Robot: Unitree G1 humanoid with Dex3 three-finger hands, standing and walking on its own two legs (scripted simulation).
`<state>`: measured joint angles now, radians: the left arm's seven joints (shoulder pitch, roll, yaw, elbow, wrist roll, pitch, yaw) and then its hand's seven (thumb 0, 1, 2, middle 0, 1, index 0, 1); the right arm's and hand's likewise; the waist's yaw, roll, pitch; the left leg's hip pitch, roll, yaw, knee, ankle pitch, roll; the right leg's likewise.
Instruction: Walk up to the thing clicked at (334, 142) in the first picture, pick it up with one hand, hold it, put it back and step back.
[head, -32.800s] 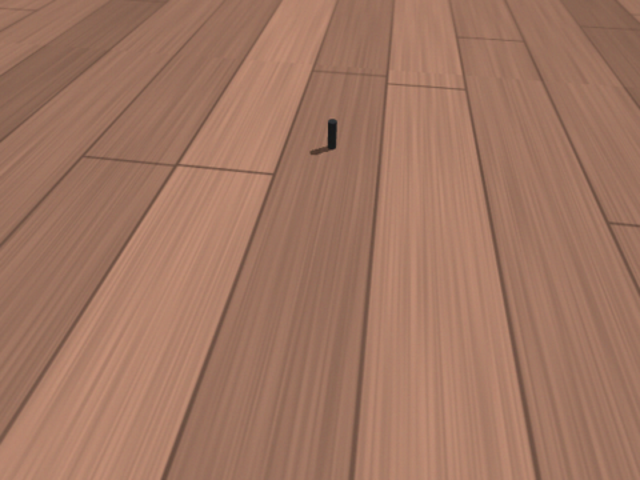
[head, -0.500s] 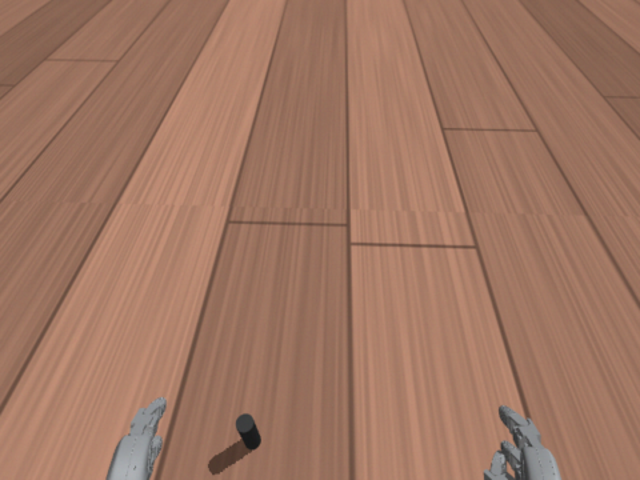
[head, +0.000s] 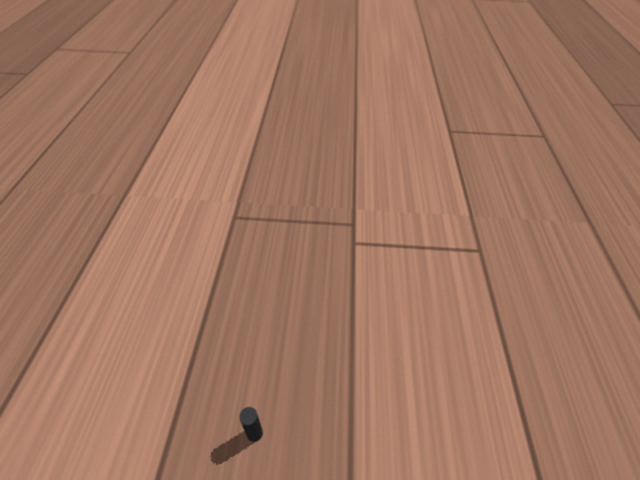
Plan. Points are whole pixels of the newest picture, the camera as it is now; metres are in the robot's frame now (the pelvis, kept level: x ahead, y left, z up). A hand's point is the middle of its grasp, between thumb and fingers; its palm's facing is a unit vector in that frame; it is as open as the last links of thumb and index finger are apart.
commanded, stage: stand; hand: left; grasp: from the side
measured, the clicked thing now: (251, 425) +0.39 +0.21 -0.67
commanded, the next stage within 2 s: step back in 1.82 s
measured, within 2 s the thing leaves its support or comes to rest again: neither
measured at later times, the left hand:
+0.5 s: hand out of the picture +0.06 +0.25 -0.13, palm faces -0.01 -0.93 -0.36, open 7.4 cm
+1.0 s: hand out of the picture +0.08 +0.24 -0.13, palm faces -0.03 -0.94 -0.35, open 7.4 cm
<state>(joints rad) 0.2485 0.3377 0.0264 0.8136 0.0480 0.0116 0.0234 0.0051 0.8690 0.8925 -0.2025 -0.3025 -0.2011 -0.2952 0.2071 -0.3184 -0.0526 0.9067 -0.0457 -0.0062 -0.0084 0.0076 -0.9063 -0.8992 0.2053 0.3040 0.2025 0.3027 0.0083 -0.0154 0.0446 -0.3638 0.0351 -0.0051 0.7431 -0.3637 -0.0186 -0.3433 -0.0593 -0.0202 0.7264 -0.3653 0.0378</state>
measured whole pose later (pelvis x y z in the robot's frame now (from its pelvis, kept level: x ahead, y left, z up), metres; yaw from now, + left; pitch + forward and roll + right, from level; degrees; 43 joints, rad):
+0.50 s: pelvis +0.00 +0.00 +0.03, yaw +0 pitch -3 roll +0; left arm 0.15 0.32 0.00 1.11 0.02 -0.01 0.02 0.00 0.90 0.90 -0.20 -0.30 -0.20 -0.30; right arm 0.14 -0.31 -0.02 1.10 -0.02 0.00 -0.01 0.00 -0.91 -0.90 0.21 0.30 0.20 0.30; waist 0.01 0.02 0.08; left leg -0.16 0.03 0.00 0.42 -0.21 -0.02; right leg -0.14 -0.06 -0.03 0.41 -0.21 0.04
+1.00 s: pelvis +0.01 -0.01 +0.03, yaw -1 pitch -3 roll +0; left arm 0.10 0.33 0.01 1.16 0.02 -0.01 0.01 0.00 0.90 0.90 -0.20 -0.30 -0.20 -0.30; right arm 0.12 -0.33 -0.01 1.14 -0.01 0.00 0.00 0.00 -0.91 -0.90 0.21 0.30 0.20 0.30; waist 0.00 0.01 0.07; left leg -0.12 0.04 0.01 0.35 -0.18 -0.03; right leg -0.11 -0.05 -0.02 0.35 -0.18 0.03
